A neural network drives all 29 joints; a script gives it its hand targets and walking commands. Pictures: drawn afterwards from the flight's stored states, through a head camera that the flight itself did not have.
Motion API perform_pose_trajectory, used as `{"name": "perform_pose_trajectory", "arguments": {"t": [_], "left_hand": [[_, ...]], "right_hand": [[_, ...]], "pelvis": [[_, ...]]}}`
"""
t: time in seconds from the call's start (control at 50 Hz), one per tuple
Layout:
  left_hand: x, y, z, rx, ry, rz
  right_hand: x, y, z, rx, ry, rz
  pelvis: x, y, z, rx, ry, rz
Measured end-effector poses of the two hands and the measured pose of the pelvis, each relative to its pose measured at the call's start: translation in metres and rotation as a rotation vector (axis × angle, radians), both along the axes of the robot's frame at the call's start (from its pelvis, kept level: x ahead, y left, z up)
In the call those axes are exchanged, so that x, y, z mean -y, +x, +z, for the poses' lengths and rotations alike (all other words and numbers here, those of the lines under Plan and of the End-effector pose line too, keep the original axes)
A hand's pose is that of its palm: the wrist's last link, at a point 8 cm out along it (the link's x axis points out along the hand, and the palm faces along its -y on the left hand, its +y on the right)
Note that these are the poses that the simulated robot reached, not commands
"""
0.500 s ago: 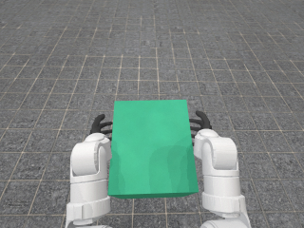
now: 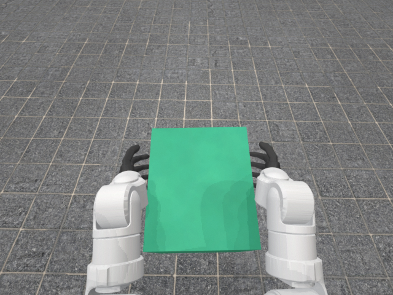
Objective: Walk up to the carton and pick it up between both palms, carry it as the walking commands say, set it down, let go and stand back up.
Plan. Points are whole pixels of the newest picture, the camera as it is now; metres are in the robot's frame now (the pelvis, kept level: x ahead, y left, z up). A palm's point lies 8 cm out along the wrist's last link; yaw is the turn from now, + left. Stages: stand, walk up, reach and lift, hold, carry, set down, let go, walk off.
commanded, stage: carry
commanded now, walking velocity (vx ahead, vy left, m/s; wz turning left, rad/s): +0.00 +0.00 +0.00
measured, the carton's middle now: (199, 195) +0.32 -0.02 -0.01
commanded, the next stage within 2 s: none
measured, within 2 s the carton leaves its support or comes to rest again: neither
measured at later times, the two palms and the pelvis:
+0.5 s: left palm (97, 161) +0.38 +0.20 +0.05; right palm (224, 154) +0.38 -0.07 +0.06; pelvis +0.07 +0.06 -0.01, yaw -1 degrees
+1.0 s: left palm (92, 167) +0.37 +0.21 +0.04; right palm (222, 154) +0.38 -0.07 +0.06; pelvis +0.10 +0.07 -0.01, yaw +0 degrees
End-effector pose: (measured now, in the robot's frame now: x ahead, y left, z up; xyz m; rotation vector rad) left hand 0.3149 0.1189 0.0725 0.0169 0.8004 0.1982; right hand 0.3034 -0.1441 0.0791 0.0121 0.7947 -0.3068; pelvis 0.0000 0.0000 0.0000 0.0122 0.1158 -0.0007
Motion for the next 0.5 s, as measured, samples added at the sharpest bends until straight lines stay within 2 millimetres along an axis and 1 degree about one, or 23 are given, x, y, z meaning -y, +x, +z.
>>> {"name": "perform_pose_trajectory", "arguments": {"t": [0.08, 0.16, 0.26, 0.34, 0.42, 0.46, 0.5], "left_hand": [[-0.006, 0.012, -0.006, -0.017, -0.015, -0.003], [-0.020, 0.017, -0.009, -0.045, -0.005, 0.003], [-0.041, 0.028, 0.002, -0.011, 0.001, 0.032], [-0.049, 0.043, 0.009, -0.006, 0.016, 0.040], [-0.060, 0.055, -0.007, -0.033, 0.000, 0.004], [-0.070, 0.059, -0.013, -0.004, -0.003, -0.012], [-0.078, 0.065, -0.022, 0.036, 0.001, -0.007]], "right_hand": [[-0.006, 0.014, 0.001, -0.018, -0.019, 0.002], [-0.020, 0.024, -0.001, -0.047, -0.031, 0.024], [-0.041, 0.041, 0.007, -0.012, -0.017, 0.045], [-0.049, 0.058, 0.008, -0.007, -0.008, 0.070], [-0.056, 0.069, -0.011, -0.036, -0.003, 0.102], [-0.065, 0.071, -0.016, -0.005, -0.007, 0.097], [-0.074, 0.075, -0.021, 0.031, -0.018, 0.121]], "pelvis": [[-0.004, 0.014, 0.002, -0.004, -0.003, -0.012], [-0.013, 0.025, 0.007, -0.006, -0.016, -0.014], [-0.027, 0.039, 0.007, -0.007, -0.025, -0.027], [-0.034, 0.054, 0.010, 0.002, -0.018, -0.039], [-0.046, 0.066, 0.010, 0.021, -0.018, 0.017], [-0.055, 0.070, 0.001, 0.048, -0.049, 0.015], [-0.062, 0.074, -0.008, 0.063, -0.038, -0.017]]}}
